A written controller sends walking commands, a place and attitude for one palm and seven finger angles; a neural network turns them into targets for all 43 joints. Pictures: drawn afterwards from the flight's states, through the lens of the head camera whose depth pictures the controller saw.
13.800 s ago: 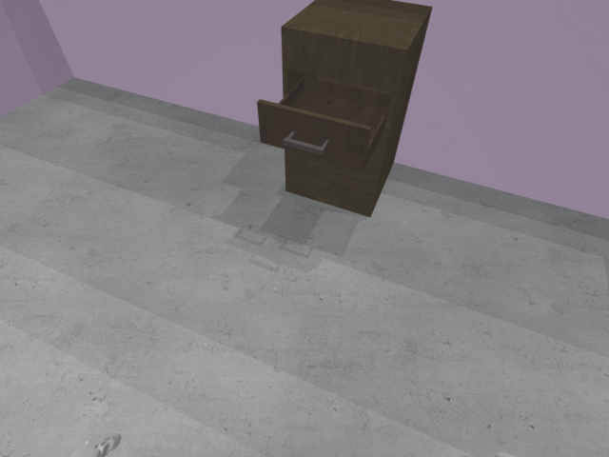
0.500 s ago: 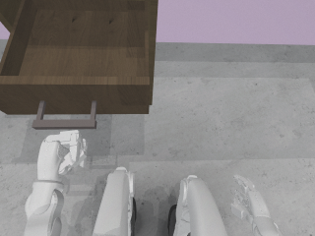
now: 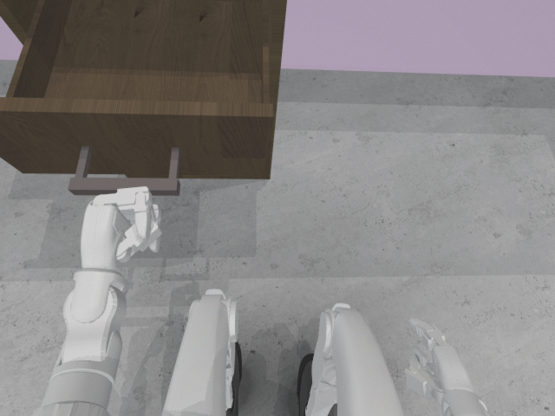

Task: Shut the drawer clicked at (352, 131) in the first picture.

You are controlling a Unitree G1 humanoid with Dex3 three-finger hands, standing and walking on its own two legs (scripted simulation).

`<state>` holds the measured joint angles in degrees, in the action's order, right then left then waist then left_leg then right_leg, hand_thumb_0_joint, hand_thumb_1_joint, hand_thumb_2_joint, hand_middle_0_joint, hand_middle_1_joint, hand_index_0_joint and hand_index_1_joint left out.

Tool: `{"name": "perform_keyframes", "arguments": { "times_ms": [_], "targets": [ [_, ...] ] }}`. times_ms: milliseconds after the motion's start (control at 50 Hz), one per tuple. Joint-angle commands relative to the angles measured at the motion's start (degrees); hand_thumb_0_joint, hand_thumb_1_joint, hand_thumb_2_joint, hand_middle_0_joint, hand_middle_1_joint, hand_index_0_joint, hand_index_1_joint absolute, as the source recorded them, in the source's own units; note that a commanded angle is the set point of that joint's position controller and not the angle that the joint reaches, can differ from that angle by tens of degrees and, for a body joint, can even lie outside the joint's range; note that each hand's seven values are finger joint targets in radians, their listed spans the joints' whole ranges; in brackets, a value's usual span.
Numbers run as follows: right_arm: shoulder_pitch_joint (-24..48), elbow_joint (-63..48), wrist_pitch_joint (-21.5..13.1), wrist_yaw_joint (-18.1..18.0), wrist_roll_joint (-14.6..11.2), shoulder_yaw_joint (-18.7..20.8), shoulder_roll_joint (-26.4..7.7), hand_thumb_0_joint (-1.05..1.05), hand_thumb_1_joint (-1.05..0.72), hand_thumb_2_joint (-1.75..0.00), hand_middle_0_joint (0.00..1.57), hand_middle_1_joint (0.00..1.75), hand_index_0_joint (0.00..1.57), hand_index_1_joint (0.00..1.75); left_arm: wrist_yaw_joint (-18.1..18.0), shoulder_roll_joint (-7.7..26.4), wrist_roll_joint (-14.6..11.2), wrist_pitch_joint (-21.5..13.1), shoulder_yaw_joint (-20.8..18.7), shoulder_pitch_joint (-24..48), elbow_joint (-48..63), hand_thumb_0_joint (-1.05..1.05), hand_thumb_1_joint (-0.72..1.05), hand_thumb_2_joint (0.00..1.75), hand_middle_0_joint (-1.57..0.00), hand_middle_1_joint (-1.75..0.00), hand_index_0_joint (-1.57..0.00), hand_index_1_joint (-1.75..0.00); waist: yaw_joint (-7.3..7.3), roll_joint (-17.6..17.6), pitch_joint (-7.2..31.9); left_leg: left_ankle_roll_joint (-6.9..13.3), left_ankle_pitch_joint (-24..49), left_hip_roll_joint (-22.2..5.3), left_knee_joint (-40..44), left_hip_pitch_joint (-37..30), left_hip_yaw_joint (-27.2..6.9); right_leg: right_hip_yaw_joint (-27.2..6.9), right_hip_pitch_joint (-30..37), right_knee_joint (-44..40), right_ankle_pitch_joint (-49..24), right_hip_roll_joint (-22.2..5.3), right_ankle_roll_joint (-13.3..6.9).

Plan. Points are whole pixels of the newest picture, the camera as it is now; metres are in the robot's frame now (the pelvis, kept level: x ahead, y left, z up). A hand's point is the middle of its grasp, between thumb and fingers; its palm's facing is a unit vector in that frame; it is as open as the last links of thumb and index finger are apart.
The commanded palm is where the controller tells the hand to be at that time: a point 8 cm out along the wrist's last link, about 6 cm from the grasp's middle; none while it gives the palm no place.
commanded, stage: push the drawer shut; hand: left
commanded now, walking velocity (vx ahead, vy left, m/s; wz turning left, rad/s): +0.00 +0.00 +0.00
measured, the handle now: (128, 171) +0.42 +0.24 +0.00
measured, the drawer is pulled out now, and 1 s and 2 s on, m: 0.22 0.08 0.00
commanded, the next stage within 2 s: none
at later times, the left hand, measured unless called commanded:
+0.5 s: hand (160, 172) +0.43 +0.20 +0.00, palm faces +0.07 -1.00 -0.05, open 3.2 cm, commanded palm +0.42 +0.23 +0.01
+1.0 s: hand (165, 135) +0.49 +0.21 +0.00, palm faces +0.09 -0.99 -0.05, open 3.0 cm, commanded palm +0.48 +0.23 +0.01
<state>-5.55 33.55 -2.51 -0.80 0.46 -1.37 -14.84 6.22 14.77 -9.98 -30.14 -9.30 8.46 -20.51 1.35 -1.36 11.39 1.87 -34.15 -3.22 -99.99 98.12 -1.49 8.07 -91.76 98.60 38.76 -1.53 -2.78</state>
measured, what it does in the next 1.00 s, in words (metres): stands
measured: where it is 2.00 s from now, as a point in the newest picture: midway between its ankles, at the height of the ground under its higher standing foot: (268, 407)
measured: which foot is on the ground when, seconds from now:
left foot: down 0.00-1.00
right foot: down 0.00-1.00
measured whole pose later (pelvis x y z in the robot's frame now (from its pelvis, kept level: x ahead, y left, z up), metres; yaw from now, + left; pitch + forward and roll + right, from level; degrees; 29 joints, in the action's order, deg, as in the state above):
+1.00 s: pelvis +0.01 +0.00 +0.00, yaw -2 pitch +35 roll -6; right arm -9.9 35.2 4.1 0.0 2.3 -2.3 -15.4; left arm 8.3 23.7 -6.2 -30.7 -20.7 40.4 -50.7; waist 7.0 -1.8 10.1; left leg 2.2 -34.4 -4.1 -99.7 101.2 -1.2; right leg 7.5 -95.2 97.7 38.1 -0.4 -2.2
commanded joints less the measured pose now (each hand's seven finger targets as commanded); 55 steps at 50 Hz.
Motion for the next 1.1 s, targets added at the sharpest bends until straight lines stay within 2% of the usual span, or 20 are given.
{"name": "perform_keyframes", "arguments": {
  "times_ms": [0,100,140,320,380,400,440,480,540,600,660,700,760,800,820,900,980,1000,1040,1080],
  "targets": [
    [-3.6,-5.5,-2.1,-1.4,0.1,3.6,-10.3,0.00,-0.90,-0.90,0.20,0.30,0.20,0.30,-0.2,8.8,-0.1,-3.4,-3.1,19.6,11.6,0.00,0.90,0.90,-1.40,-1.60,-1.40,-1.60,3.21,-5.1,29.2,-0.6,3.8,2.3,13.0,-28.5,-4.8,-5.0,8.8,-15.1,-6.1,2.6,0.6],
    [-4.4,-5.0,-1.8,-1.5,0.1,3.5,-10.5,0.00,-0.90,-0.90,0.20,0.30,0.20,0.30,-0.5,8.8,0.0,-2.6,-3.3,23.5,7.8,0.00,0.90,0.90,-1.40,-1.60,-1.40,-1.60,3.62,-6.4,29.3,-0.7,3.2,2.2,13.7,-29.3,-4.9,-4.9,8.2,-15.5,-6.1,2.5,0.7],
    [-4.8,-4.6,-1.5,-1.6,0.1,3.3,-10.4,0.00,-0.90,-0.90,0.20,0.30,0.20,0.30,-0.7,9.4,0.1,-2.4,-3.9,25.7,5.0,0.00,0.90,0.90,-1.40,-1.60,-1.40,-1.60,4.13,-5.2,27.8,-0.6,2.7,2.3,13.7,-27.4,-4.5,-5.1,9.1,-15.9,-5.9,2.5,0.8],
    [-7.1,-3.8,-0.3,-1.3,0.4,3.3,-10.8,0.00,-0.90,-0.90,0.20,0.30,0.20,0.30,0.1,13.3,0.4,-3.6,-8.0,30.5,-2.0,0.00,0.90,0.90,-1.40,-1.60,-1.40,-1.60,3.95,-5.5,30.5,-0.8,7.3,2.0,13.2,-27.8,-4.0,-5.4,11.2,-15.6,-8.7,2.9,0.8],
    [-7.9,-3.5,0.1,-1.1,0.6,3.3,-10.8,0.00,-0.90,-0.90,0.20,0.30,0.20,0.30,0.6,13.2,0.5,-3.8,-7.4,33.8,-3.0,0.00,0.90,0.90,-1.40,-1.60,-1.40,-1.60,4.61,-7.6,30.7,-0.8,8.7,1.9,13.3,-29.2,-4.4,-5.0,9.8,-15.1,-9.7,3.0,0.7],
    [-8.1,-3.4,0.3,-1.0,0.6,3.4,-10.9,0.00,-0.90,-0.90,0.20,0.30,0.20,0.30,0.6,13.4,0.6,-3.7,-8.1,33.4,-4.2,0.00,0.90,0.90,-1.40,-1.60,-1.40,-1.60,4.41,-6.9,30.8,-0.9,9.0,1.8,13.4,-29.4,-4.4,-4.9,9.9,-15.1,-9.9,2.9,0.8],
    [-8.6,-3.1,0.9,-0.9,0.6,3.4,-11.0,0.00,-0.90,-0.90,0.20,0.30,0.20,0.30,0.7,13.1,0.6,-3.4,-7.8,35.0,-5.8,0.00,0.90,0.90,-1.40,-1.60,-1.40,-1.60,5.30,-5.6,30.4,-0.7,9.0,1.7,13.0,-28.7,-4.3,-5.0,10.0,-15.4,-10.2,3.0,1.0],
    [-9.2,-3.0,1.2,-0.9,0.8,3.3,-11.1,0.00,-0.90,-0.90,0.20,0.30,0.20,0.30,0.7,15.0,0.8,-3.7,-9.1,36.6,-6.0,0.00,0.90,0.90,-1.40,-1.60,-1.40,-1.60,4.98,-7.7,31.4,-0.8,10.7,1.7,12.8,-29.5,-4.4,-5.0,9.7,-14.7,-11.1,3.0,0.8],
    [-9.8,-2.6,1.8,-0.7,1.0,3.5,-11.2,0.00,-0.90,-0.90,0.20,0.30,0.20,0.30,0.9,15.5,1.0,-3.9,-9.9,38.5,-7.3,0.00,0.90,0.90,-1.40,-1.60,-1.40,-1.60,5.59,-6.0,32.5,-0.7,11.9,1.5,12.3,-29.5,-4.4,-5.0,10.5,-14.7,-12.1,3.0,1.0],
    [-10.3,-2.5,2.5,-0.6,1.2,3.3,-11.2,0.00,-0.90,-0.90,0.20,0.30,0.20,0.30,1.2,17.1,0.9,-4.1,-11.2,40.1,-8.5,0.00,0.90,0.90,-1.40,-1.60,-1.40,-1.60,5.55,-7.2,33.0,-0.7,13.0,1.5,11.9,-29.3,-4.1,-5.2,10.6,-14.5,-12.8,3.1,1.0],
    [-10.8,-2.3,3.1,-0.5,1.3,3.3,-11.2,0.00,-0.90,-0.90,0.20,0.30,0.20,0.30,1.5,16.2,1.3,-4.1,-10.4,42.2,-10.7,0.00,0.90,0.90,-1.40,-1.60,-1.40,-1.60,6.36,-6.9,32.0,-0.7,13.1,1.4,11.9,-29.5,-4.4,-4.9,9.8,-14.6,-12.8,3.1,1.1],
    [-11.3,-2.0,3.5,-0.4,1.5,3.3,-11.4,0.00,-0.90,-0.90,0.20,0.30,0.20,0.30,1.6,17.2,1.7,-4.2,-10.9,44.9,-11.5,0.00,0.90,0.90,-1.40,-1.60,-1.40,-1.60,6.58,-8.4,32.5,-0.8,13.2,1.3,11.8,-30.5,-4.7,-4.7,8.2,-14.0,-12.7,3.1,1.0],
    [-11.9,-1.7,4.2,-0.5,1.6,3.2,-11.5,0.00,-0.90,-0.90,0.20,0.30,0.20,0.30,1.4,18.1,2.0,-4.2,-11.7,47.1,-14.1,0.00,0.90,0.90,-1.40,-1.60,-1.40,-1.60,7.16,-6.7,32.6,-0.5,12.3,1.4,11.4,-29.4,-4.7,-4.8,8.7,-14.1,-12.3,3.2,1.2],
    [-12.4,-1.6,4.6,-0.5,1.8,3.0,-11.7,0.00,-0.90,-0.90,0.20,0.30,0.20,0.30,1.5,19.4,2.7,-4.3,-12.3,49.9,-15.3,0.00,0.90,0.90,-1.40,-1.60,-1.40,-1.60,7.27,-8.1,32.5,-0.6,12.3,1.4,11.4,-29.9,-5.1,-4.5,7.6,-13.7,-11.9,3.2,1.1],
    [-12.4,-1.4,4.7,-0.4,1.9,3.0,-11.5,0.00,-0.90,-0.90,0.20,0.30,0.20,0.30,1.6,18.9,2.6,-4.4,-11.6,51.5,-14.8,0.00,0.90,0.90,-1.40,-1.60,-1.40,-1.60,7.54,-9.1,33.4,-0.5,12.6,1.4,11.2,-30.4,-4.9,-4.8,7.7,-13.9,-12.2,3.1,1.2],
    [-13.2,-1.3,5.5,-0.3,2.1,2.9,-11.7,0.00,-0.90,-0.90,0.20,0.30,0.20,0.30,1.9,20.3,3.0,-4.4,-12.5,53.9,-15.9,0.00,0.90,0.90,-1.40,-1.60,-1.40,-1.60,7.58,-9.9,35.2,-0.6,13.9,1.3,11.1,-31.9,-5.2,-4.6,7.5,-13.7,-12.8,3.2,1.1],
    [-14.0,-0.9,6.2,-0.3,2.3,2.6,-11.6,0.00,-0.90,-0.90,0.20,0.30,0.20,0.30,2.0,21.9,3.5,-4.0,-13.6,56.4,-19.6,0.00,0.90,0.90,-1.40,-1.60,-1.40,-1.60,8.37,-8.7,33.6,-0.2,13.2,1.2,10.5,-29.7,-5.1,-4.8,7.7,-13.8,-12.5,3.4,1.3],
    [-14.1,-1.0,6.4,-0.3,2.4,2.6,-11.7,0.00,-0.90,-0.90,0.20,0.30,0.20,0.30,2.0,23.0,3.7,-4.1,-14.4,56.6,-19.4,0.00,0.90,0.90,-1.40,-1.60,-1.40,-1.60,7.96,-9.3,33.9,-0.3,13.9,1.1,10.5,-30.1,-5.0,-4.7,8.0,-13.8,-12.8,3.4,1.2],
    [-14.1,-0.9,6.8,-0.1,2.4,2.6,-11.7,0.00,-0.90,-0.90,0.20,0.30,0.20,0.30,2.1,22.2,3.8,-4.0,-13.6,57.9,-20.4,0.00,0.90,0.90,-1.40,-1.60,-1.40,-1.60,8.39,-9.3,34.8,-0.2,13.0,1.2,10.5,-29.9,-5.0,-4.8,7.9,-14.0,-12.2,3.5,1.3],
    [-14.7,-0.7,7.1,-0.1,2.6,2.3,-11.7,0.00,-0.90,-0.90,0.20,0.30,0.20,0.30,2.1,24.6,4.1,-3.9,-15.3,59.2,-22.1,0.00,0.90,0.90,-1.40,-1.60,-1.40,-1.60,8.64,-9.2,33.7,-0.1,13.1,1.1,10.0,-28.3,-5.0,-4.9,8.0,-13.7,-12.4,3.6,1.2]
  ]
}}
